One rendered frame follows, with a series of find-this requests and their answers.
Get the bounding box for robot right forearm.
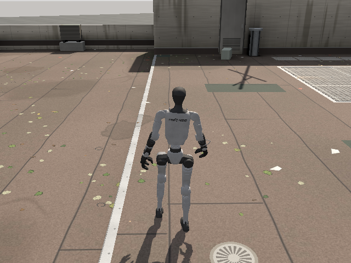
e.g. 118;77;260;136
198;133;207;151

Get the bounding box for right robot hand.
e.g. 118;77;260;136
195;148;208;158

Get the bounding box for robot right upper arm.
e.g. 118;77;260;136
189;111;204;141

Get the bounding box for right robot foot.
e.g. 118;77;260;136
180;217;189;232

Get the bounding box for left robot thigh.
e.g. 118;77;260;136
156;152;168;184

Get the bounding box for left robot hand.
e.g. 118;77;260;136
140;155;153;170

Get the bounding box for robot left forearm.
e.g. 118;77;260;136
143;132;155;157

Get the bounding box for robot left upper arm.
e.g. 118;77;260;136
150;110;167;141

